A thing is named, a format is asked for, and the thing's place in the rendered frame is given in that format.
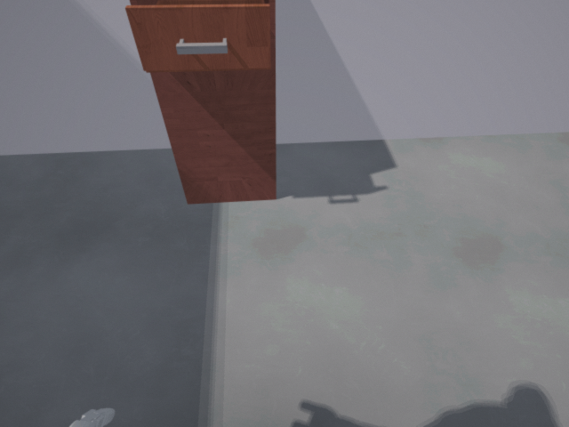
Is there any robot left hand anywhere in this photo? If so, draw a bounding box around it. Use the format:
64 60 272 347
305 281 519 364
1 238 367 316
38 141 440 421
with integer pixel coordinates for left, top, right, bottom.
69 408 115 427

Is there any drawer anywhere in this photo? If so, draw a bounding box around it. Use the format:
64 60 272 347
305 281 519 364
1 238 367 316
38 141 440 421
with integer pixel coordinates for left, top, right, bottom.
125 0 271 73

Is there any handle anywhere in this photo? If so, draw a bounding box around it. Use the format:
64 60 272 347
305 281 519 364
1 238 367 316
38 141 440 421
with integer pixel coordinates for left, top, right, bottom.
176 38 228 54

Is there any cabinet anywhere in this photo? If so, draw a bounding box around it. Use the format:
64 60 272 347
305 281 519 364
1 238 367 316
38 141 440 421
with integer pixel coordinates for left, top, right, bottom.
130 0 276 205

